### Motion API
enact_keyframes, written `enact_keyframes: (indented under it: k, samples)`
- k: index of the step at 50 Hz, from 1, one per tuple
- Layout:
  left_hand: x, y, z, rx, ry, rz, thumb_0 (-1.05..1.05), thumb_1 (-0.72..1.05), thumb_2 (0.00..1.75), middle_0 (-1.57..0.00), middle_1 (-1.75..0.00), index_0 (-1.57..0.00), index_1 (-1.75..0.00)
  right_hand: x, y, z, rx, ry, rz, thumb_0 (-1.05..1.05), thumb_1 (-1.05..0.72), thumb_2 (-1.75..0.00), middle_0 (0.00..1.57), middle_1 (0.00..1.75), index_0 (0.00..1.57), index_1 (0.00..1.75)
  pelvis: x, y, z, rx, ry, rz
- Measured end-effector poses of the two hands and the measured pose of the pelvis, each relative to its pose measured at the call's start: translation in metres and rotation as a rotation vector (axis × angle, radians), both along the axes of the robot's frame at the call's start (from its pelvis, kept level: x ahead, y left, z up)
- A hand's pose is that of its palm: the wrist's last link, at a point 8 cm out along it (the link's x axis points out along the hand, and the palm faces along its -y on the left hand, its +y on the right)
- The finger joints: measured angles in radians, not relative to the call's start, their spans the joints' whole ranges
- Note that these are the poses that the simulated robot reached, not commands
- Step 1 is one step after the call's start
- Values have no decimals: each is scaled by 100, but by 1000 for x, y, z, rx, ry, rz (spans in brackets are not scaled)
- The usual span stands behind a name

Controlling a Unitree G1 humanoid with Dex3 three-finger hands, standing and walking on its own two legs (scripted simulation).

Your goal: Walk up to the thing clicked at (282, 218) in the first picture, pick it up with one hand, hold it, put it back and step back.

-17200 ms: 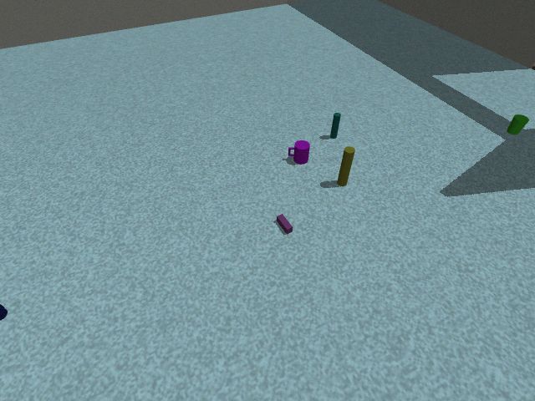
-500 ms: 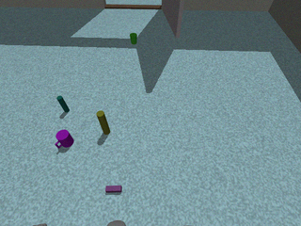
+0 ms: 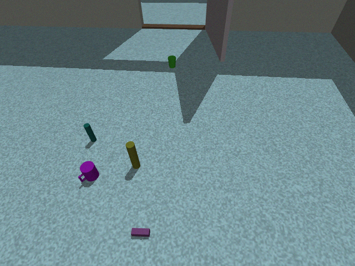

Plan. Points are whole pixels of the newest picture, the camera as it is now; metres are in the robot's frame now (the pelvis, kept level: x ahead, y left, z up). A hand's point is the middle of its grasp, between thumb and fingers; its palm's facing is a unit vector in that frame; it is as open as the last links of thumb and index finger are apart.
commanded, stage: walk up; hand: left
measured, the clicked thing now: (140, 232) +0.43 +0.25 -0.75
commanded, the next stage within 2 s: stand in 0.74 s
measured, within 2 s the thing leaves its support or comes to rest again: neither
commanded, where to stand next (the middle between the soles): +0.05 +0.01 m, yaw +0 degrees
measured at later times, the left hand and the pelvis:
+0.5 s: hand out of the picture +0.09 +0.27 -0.15, palm faces +0.02 -0.94 -0.34, open 7.4 cm; pelvis +0.00 +0.01 +0.01, yaw +1 degrees
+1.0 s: hand out of the picture +0.08 +0.27 -0.14, palm faces +0.01 -0.94 -0.35, open 7.4 cm; pelvis +0.01 +0.01 +0.01, yaw +0 degrees
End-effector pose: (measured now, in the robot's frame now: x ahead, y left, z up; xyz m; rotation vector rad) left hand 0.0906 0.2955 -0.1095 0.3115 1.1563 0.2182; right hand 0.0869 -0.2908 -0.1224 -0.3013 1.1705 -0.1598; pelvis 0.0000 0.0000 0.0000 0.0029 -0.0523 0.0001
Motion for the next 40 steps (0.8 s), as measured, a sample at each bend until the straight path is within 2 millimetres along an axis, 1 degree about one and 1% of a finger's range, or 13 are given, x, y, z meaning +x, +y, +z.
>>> enact_keyframes:
  k: [5, 10, 18, 23, 30, 40]
  samples:
    - [9, 8, 10, 13, -29, 11, 0, 90, 90, -20, -30, -21, -30, 3, 3, 4, 2, 1, 5, 1, -91, -90, 20, 30, 21, 30, 0, 2, 5, -4, -4, 3]
    - [11, 15, 13, 18, -29, 12, 0, 90, 90, -20, -30, -20, -30, -1, 3, 8, -9, 13, 0, 1, -91, -90, 20, 30, 21, 30, -1, 5, 7, -8, -2, 5]
    - [2, 20, 7, 2, 14, 20, 0, 90, 90, -20, -30, -20, -30, -14, 3, 11, -31, 58, -14, 1, -91, -90, 20, 30, 21, 30, 1, 10, 9, -10, 6, 9]
    - [-7, 19, 2, -11, 47, 30, 0, 90, 90, -20, -30, -20, -30, -18, 5, 12, -35, 80, -18, 1, -91, -90, 20, 30, 21, 30, 3, 12, 10, -11, 9, 12]
    - [-16, 18, -2, -20, 71, 43, 0, 90, 90, -20, -30, -20, -30, -10, 10, 12, -29, 73, -19, 1, -91, -90, 20, 30, 21, 30, 7, 15, 10, -13, 7, 17]
    - [-15, 19, 1, -17, 64, 51, 0, 90, 90, -20, -30, -20, -30, 7, 17, 13, -20, 36, 1, 1, -91, -90, 20, 30, 21, 30, 9, 16, 11, -7, 7, 16]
